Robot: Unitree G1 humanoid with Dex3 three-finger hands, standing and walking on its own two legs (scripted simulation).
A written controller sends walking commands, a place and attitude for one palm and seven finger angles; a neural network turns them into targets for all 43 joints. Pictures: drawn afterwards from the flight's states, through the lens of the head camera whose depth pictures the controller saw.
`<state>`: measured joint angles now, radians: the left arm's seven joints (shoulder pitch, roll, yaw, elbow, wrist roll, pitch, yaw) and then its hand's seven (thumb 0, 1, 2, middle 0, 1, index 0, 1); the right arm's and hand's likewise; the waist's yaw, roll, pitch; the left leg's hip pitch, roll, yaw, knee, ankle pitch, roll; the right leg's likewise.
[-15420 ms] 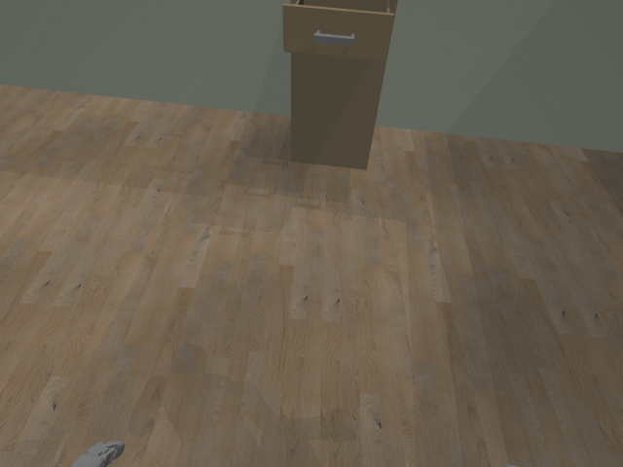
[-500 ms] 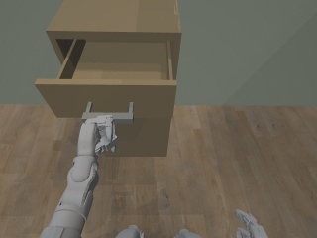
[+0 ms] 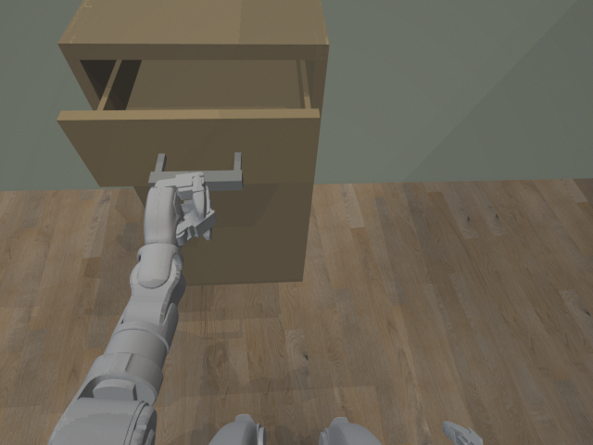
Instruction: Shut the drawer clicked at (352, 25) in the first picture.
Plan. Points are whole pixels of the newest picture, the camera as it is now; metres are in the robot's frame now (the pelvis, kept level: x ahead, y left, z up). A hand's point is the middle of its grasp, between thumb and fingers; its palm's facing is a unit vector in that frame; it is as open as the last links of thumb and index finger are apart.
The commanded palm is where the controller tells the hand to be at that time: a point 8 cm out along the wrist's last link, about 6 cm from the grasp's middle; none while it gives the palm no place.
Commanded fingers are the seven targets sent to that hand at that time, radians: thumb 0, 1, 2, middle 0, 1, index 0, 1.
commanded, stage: push the drawer shut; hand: left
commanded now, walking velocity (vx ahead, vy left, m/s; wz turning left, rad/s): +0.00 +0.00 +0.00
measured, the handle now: (198, 170) +0.49 +0.14 +0.06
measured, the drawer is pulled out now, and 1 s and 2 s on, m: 0.14 0.02 0.00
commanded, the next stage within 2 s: pull the fist back off the drawer in 1.56 s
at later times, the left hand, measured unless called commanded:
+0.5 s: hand (212, 180) +0.47 +0.12 +0.06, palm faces +0.04 -1.00 -0.03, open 3.4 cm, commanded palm +0.46 +0.17 +0.06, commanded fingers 0.00 0.90 0.90 -1.40 -1.60 -1.40 -1.60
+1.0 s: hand (213, 149) +0.53 +0.12 +0.06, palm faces +0.05 -1.00 -0.03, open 3.4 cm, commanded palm +0.52 +0.17 +0.06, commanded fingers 0.00 0.90 0.90 -1.40 -1.60 -1.40 -1.60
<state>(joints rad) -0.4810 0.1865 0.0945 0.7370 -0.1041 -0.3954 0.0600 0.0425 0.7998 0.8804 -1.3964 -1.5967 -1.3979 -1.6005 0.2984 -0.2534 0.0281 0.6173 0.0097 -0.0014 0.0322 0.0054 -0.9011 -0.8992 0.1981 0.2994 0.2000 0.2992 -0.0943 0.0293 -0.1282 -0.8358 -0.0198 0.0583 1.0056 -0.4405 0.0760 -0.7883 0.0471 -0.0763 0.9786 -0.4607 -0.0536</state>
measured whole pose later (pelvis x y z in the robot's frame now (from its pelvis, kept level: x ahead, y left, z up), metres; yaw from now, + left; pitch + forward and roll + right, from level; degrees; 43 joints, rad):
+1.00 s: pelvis +0.00 +0.00 -0.02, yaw -1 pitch +23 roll -3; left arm -0.99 0.41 0.33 1.25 -0.01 -0.45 0.01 0.06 0.79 0.88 -1.40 -1.60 -1.40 -1.60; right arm 0.41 -0.27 0.04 0.63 -0.04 0.03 0.06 0.00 -0.90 -0.90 0.20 0.30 0.20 0.30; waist -0.22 0.04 -0.13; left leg -1.03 0.01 0.04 1.09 -0.45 0.07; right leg -0.97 0.07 -0.10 1.03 -0.46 -0.06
